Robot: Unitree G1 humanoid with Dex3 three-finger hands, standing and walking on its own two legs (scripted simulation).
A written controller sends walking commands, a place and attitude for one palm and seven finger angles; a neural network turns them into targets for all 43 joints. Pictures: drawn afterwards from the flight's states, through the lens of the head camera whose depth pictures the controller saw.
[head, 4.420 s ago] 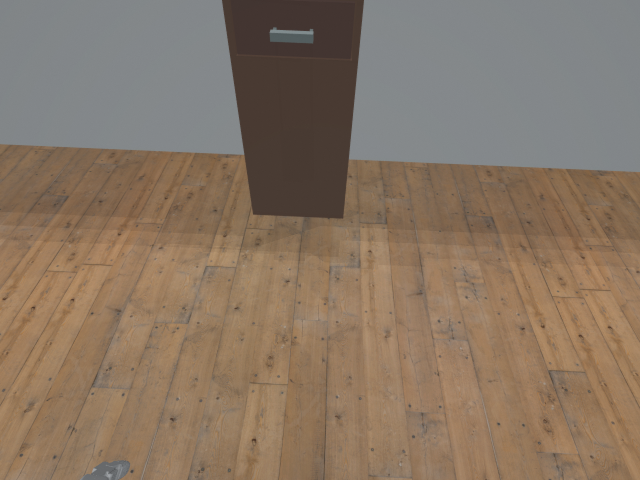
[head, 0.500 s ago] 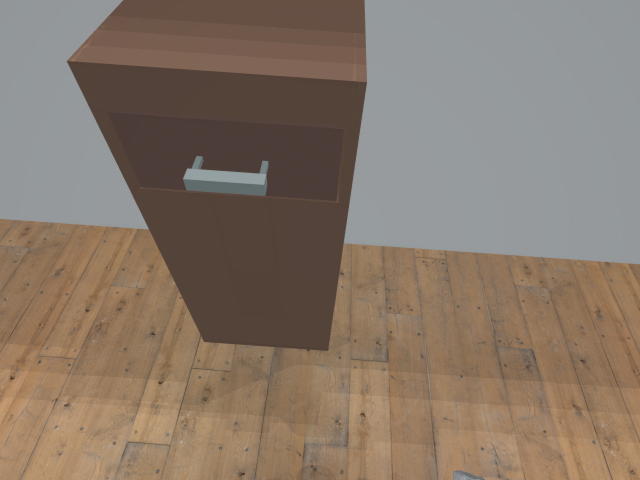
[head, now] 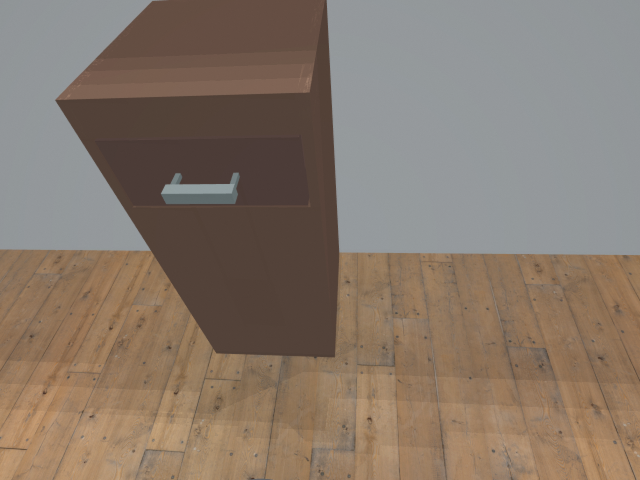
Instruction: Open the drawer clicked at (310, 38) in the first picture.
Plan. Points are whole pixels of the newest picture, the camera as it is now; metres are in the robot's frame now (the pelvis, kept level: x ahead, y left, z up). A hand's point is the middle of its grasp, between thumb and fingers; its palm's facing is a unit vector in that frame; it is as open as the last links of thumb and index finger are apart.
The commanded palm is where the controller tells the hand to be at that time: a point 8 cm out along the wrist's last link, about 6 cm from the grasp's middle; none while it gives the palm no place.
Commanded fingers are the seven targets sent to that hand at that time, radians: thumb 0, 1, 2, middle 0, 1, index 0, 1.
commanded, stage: come to a stop and stand still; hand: left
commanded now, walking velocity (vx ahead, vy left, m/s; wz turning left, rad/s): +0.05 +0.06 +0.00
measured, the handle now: (203, 186) +0.58 +0.26 +0.02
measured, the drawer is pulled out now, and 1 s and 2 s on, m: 0.00 0.00 0.00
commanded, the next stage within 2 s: look again from close up in 0.68 s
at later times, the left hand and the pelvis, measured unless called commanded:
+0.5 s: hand out of the picture +0.00 +0.24 -0.18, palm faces +0.04 -0.98 -0.19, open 7.4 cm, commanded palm none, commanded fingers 0.00 0.90 0.90 -0.20 -0.30 -0.20 -0.30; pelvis +0.00 +0.07 -0.01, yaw -1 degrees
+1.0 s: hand out of the picture +0.03 +0.26 -0.18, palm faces +0.02 -0.97 -0.24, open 7.4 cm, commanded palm none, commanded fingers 0.00 0.90 0.90 -0.20 -0.30 -0.20 -0.30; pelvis -0.01 +0.07 -0.01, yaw +0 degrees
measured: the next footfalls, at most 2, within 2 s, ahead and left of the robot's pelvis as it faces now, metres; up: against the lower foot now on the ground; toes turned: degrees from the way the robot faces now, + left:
left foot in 0.22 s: -0.01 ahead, +0.18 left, +0.00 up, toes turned +3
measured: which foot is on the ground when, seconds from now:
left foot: up 0.00-0.20, down 0.22-1.00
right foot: down 0.00-1.00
